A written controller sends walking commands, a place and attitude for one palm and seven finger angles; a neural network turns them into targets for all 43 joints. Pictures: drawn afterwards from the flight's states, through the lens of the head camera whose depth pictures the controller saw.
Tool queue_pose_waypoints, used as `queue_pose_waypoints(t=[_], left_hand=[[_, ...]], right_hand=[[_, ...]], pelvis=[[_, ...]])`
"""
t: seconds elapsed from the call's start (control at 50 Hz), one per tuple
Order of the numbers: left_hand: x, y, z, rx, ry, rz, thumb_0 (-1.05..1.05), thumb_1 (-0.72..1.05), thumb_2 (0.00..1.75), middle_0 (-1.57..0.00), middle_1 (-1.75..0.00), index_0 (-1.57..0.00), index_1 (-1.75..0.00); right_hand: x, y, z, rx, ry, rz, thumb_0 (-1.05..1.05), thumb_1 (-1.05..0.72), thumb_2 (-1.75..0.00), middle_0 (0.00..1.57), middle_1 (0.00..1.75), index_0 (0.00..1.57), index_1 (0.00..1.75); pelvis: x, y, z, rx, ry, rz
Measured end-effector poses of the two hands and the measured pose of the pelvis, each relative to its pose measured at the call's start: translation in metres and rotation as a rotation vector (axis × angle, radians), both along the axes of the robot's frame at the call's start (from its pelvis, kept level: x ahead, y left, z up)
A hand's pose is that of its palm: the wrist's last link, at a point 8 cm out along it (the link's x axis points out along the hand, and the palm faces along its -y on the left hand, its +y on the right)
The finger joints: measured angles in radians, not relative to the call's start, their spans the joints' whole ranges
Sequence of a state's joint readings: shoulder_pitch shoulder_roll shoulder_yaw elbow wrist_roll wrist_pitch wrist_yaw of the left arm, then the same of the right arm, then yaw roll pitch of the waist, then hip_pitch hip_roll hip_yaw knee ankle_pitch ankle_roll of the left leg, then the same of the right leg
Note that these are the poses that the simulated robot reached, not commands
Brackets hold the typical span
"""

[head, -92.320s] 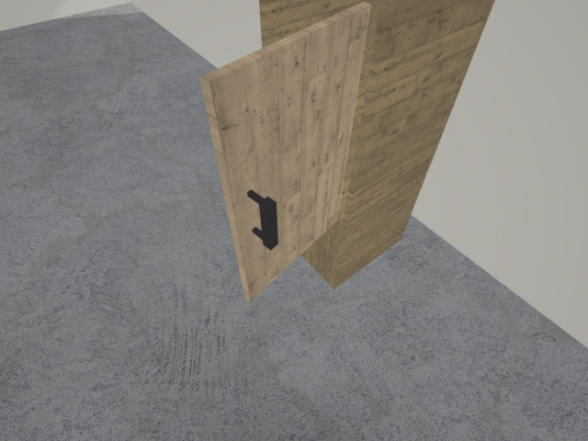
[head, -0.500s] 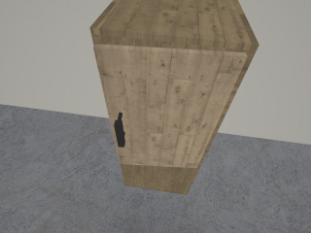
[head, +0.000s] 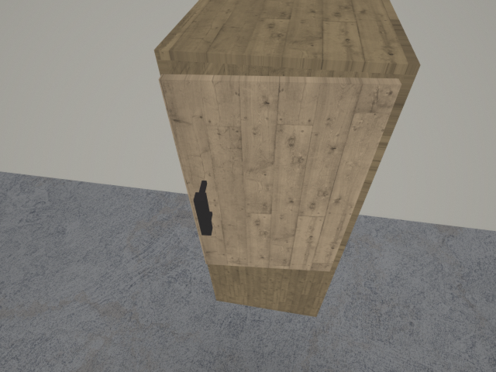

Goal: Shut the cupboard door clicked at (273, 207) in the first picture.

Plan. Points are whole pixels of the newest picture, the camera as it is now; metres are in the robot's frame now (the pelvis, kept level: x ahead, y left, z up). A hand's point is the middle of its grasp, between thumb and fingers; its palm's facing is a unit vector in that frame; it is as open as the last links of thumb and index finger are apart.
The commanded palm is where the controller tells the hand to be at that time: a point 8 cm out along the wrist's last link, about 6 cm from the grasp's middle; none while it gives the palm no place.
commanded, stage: look again from close up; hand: left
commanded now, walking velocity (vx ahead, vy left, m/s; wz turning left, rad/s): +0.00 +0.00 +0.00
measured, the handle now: (205, 208) +0.45 +0.13 -0.04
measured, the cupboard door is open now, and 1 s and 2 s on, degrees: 5 5 5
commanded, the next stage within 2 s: raise the hand and make a fist in 0.22 s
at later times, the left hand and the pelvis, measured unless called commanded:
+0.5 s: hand (157, 336) +0.19 +0.16 -0.03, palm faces +0.21 -0.97 -0.12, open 7.1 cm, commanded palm +0.11 +0.20 -0.06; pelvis +0.00 -0.03 -0.02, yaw +3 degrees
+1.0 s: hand (175, 353) +0.17 +0.14 -0.06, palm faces -0.04 -1.00 -0.01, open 4.9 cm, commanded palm +0.14 +0.19 -0.05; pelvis -0.03 -0.06 -0.11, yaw +3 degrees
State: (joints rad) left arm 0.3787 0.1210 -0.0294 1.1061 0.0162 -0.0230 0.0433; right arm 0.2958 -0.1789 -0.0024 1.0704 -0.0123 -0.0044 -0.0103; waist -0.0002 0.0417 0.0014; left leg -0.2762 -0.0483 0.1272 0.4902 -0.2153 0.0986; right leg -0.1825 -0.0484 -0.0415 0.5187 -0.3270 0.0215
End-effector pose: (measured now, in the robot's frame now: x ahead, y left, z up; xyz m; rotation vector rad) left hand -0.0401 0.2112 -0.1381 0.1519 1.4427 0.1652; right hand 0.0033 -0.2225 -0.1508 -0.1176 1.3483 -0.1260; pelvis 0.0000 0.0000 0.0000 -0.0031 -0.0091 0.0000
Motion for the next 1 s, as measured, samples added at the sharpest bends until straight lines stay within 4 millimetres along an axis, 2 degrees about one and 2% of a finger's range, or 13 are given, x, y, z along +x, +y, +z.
queue_pose_waypoints(t=[0.16, 0.34, 0.36, 0.42, 0.48, 0.54, 0.58, 0.62, 0.72, 0.78, 0.82, 0.88, 1.0], left_hand=[[0.022, -0.003, -0.001, -0.003, -0.032, -0.03, 0.0, 0.91, 0.9, -0.2, -0.3, -0.2, -0.3], [0.052, -0.014, -0.006, -0.025, -0.078, -0.057, 0.0, 0.91, 0.9, -0.2, -0.3, -0.2, -0.3], [0.062, -0.007, -0.001, -0.011, -0.119, 0.001, 0.01, 0.92, 0.9, -0.2, -0.3, -0.2, -0.3], [0.125, 0.006, 0.05, 0.046, -0.535, 0.035, 0.03, 0.94, 0.9, -0.21, -0.31, -0.21, -0.31], [0.183, 0.003, 0.106, 0.061, -0.934, 0.008, 0.03, 0.94, 0.9, -0.22, -0.33, -0.22, -0.33], [0.213, -0.008, 0.13, -0.015, -1.231, -0.026, 0.02, 0.93, 0.9, -0.25, -0.36, -0.25, -0.36], [0.215, -0.018, 0.129, -0.092, -1.38, -0.082, 0.01, 0.93, 0.9, -0.28, -0.39, -0.28, -0.39], [0.205, -0.026, 0.115, -0.149, -1.46, -0.155, 0.01, 0.92, 0.9, -0.31, -0.42, -0.31, -0.43], [0.163, -0.025, 0.062, -0.175, -1.375, -0.133, 0.01, 0.91, 0.9, -0.4, -0.52, -0.4, -0.52], [0.144, -0.016, 0.056, -0.108, -1.358, -0.08, 0.01, 0.9, 0.9, -0.45, -0.57, -0.45, -0.58], [0.142, -0.013, 0.065, -0.07, -1.397, -0.083, 0.02, 0.9, 0.9, -0.49, -0.61, -0.49, -0.62], [0.153, -0.014, 0.078, -0.069, -1.462, -0.13, 0.02, 0.9, 0.9, -0.54, -0.67, -0.54, -0.67], [0.192, -0.02, 0.08, -0.177, -1.383, -0.203, 0.02, 0.9, 0.9, -0.65, -0.79, -0.65, -0.79]], right_hand=[[0.019, -0.014, 0.008, -0.023, -0.049, 0.004, 0.02, -0.93, -0.89, 0.2, 0.3, 0.2, 0.3], [0.019, -0.022, 0.015, -0.04, -0.014, -0.001, 0.01, -0.92, -0.89, 0.2, 0.3, 0.2, 0.3], [0.021, -0.024, 0.017, -0.055, -0.045, -0.002, 0.01, -0.92, -0.89, 0.2, 0.3, 0.2, 0.3], [0.039, -0.034, 0.029, -0.098, -0.261, -0.002, 0.01, -0.92, -0.89, 0.2, 0.3, 0.2, 0.3], [0.067, -0.045, 0.034, -0.091, -0.45, 0.041, 0.01, -0.91, -0.89, 0.2, 0.3, 0.2, 0.3], [0.1, -0.058, 0.033, -0.091, -0.581, 0.078, 0.01, -0.91, -0.89, 0.2, 0.3, 0.2, 0.3], [0.122, -0.066, 0.033, -0.104, -0.657, 0.102, 0.01, -0.91, -0.89, 0.2, 0.3, 0.2, 0.3], [0.145, -0.073, 0.033, -0.12, -0.729, 0.13, 0.01, -0.91, -0.89, 0.2, 0.3, 0.2, 0.3], [0.192, -0.079, 0.026, -0.145, -0.857, 0.206, 0.01, -0.91, -0.9, 0.2, 0.3, 0.2, 0.3], [0.209, -0.071, 0.019, -0.135, -0.886, 0.24, 0.01, -0.91, -0.9, 0.2, 0.3, 0.2, 0.3], [0.213, -0.062, 0.011, -0.12, -0.882, 0.26, 0.01, -0.91, -0.9, 0.2, 0.3, 0.19, 0.3], [0.209, -0.049, -0.005, -0.086, -0.844, 0.272, 0.01, -0.91, -0.9, 0.2, 0.3, 0.2, 0.3], [0.177, -0.033, -0.028, -0.027, -0.709, 0.196, 0.02, -0.9, -0.89, 0.2, 0.3, 0.2, 0.3]], pelvis=[[0.005, -0.009, 0.002, 0.005, -0.005, -0.014], [0.011, -0.016, 0.004, -0.002, 0.0, -0.014], [0.01, -0.018, 0.003, -0.003, -0.002, -0.009], [0.008, -0.022, -0.002, 0.011, 0.01, 0.006], [0.002, -0.025, -0.011, 0.016, 0.042, 0.054], [-0.006, -0.03, -0.026, 0.007, 0.107, 0.053], [-0.011, -0.036, -0.041, 0.009, 0.155, 0.042], [-0.017, -0.043, -0.059, 0.009, 0.192, 0.037], [-0.026, -0.055, -0.097, -0.007, 0.239, 0.047], [-0.027, -0.06, -0.109, -0.027, 0.248, 0.059], [-0.028, -0.062, -0.114, -0.041, 0.255, 0.067], [-0.029, -0.063, -0.116, -0.059, 0.266, 0.074], [-0.026, -0.058, -0.11, -0.061, 0.285, 0.063]])
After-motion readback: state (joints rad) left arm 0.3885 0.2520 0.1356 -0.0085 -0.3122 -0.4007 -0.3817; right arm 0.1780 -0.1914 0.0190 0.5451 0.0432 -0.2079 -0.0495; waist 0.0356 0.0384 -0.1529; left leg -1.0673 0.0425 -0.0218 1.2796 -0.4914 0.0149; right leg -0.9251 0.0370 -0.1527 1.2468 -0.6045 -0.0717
